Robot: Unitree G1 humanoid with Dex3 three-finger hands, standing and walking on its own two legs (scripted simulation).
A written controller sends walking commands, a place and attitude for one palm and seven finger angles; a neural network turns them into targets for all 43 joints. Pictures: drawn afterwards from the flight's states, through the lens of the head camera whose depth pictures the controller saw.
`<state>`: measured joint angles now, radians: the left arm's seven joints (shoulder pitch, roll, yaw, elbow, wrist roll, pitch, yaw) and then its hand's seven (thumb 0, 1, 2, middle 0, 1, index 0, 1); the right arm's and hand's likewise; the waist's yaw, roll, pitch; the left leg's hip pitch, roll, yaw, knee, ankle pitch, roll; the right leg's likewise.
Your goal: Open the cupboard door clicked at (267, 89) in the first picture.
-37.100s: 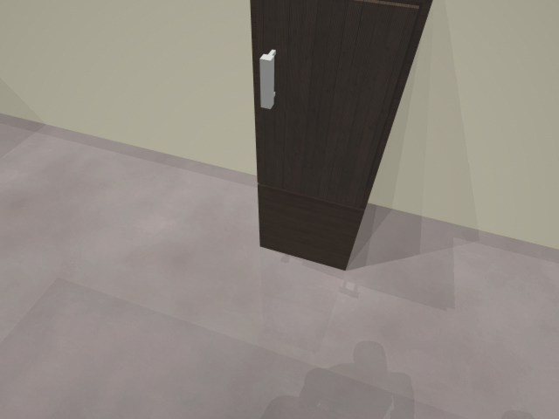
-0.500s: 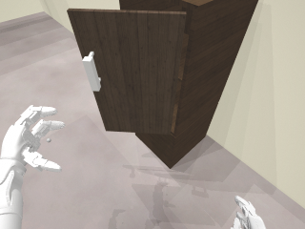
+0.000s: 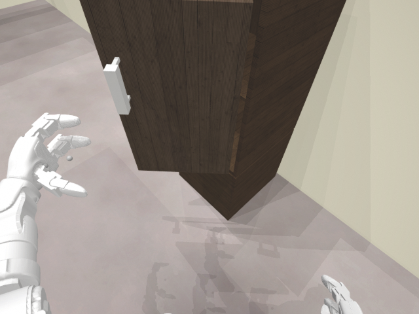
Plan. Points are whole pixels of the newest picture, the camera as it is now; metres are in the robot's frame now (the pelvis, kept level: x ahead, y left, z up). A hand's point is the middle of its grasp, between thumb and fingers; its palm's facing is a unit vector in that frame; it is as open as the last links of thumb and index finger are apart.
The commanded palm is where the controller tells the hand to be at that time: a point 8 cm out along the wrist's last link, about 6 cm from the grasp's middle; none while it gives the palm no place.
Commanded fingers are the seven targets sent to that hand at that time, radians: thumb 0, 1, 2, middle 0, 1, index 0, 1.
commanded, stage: move the hooked fingers beside the handle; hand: left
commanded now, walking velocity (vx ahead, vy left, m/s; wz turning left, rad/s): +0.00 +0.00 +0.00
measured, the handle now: (120, 85) +0.61 +0.24 +0.08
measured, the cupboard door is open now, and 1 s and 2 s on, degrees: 44 44 44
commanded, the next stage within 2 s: none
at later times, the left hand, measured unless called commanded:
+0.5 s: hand (72, 132) +0.43 +0.29 +0.10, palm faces -0.01 -1.00 +0.01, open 14.0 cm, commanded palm +0.42 +0.35 +0.09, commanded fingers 0.00 -0.50 0.30 -0.30 -1.20 -0.30 -1.20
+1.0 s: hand (83, 105) +0.51 +0.30 +0.10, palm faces -0.01 -1.00 +0.01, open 14.0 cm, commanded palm +0.50 +0.35 +0.09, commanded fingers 0.00 -0.50 0.30 -0.30 -1.20 -0.30 -1.20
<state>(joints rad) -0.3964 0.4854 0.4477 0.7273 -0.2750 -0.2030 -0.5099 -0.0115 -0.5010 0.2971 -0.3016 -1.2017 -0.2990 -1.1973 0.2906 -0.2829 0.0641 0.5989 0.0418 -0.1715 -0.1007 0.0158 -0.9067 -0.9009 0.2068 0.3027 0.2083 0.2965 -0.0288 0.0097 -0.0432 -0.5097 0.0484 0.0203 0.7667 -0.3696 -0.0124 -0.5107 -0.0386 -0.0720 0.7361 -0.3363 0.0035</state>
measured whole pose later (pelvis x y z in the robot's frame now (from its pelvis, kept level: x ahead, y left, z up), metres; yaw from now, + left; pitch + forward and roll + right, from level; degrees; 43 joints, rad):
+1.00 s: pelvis +0.01 +0.02 -0.02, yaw -2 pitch +19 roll -3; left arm -0.97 0.84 0.56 1.29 -0.09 -0.27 -0.55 -0.01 -0.50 0.30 -0.30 -1.20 -0.30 -1.20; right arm 0.42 -0.30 0.07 0.60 0.01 0.05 -0.06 0.01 -0.91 -0.90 0.21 0.30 0.21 0.30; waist -0.18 -0.01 -0.06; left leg -0.84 0.08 0.02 0.93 -0.43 0.01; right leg -0.81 -0.01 -0.06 0.83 -0.35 0.02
